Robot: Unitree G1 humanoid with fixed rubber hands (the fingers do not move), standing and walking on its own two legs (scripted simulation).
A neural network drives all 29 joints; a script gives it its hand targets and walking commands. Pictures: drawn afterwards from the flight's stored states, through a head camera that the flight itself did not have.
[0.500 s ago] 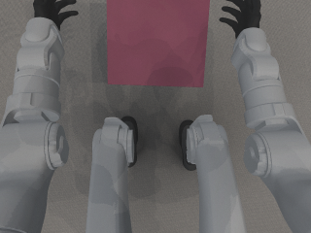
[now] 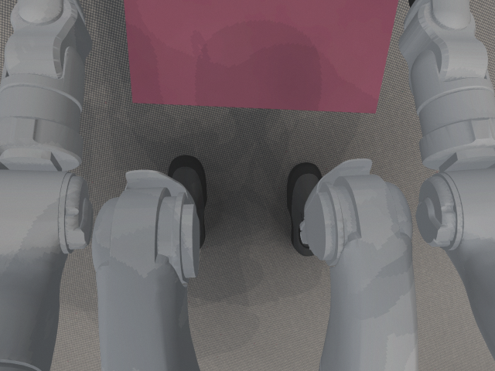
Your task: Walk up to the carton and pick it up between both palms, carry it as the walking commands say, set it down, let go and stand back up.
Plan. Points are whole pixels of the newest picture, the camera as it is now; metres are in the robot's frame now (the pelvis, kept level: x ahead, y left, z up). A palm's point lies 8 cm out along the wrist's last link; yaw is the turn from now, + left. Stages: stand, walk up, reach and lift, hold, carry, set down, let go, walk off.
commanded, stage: reach and lift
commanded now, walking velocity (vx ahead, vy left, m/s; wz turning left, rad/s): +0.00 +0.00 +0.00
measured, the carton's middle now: out of the picture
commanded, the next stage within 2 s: none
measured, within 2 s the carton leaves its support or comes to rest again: leaves its support in 1.50 s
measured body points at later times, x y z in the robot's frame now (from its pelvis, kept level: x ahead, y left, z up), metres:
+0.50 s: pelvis +0.00 -0.01 +0.00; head +0.36 +0.01 +0.26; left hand +0.54 +0.20 -0.18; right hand +0.53 -0.15 -0.18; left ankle +0.13 +0.12 -0.35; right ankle +0.11 -0.13 -0.35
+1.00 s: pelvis +0.00 +0.00 +0.00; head +0.37 +0.02 +0.24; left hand +0.55 +0.17 -0.19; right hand +0.54 -0.14 -0.20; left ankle +0.13 +0.12 -0.35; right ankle +0.11 -0.13 -0.35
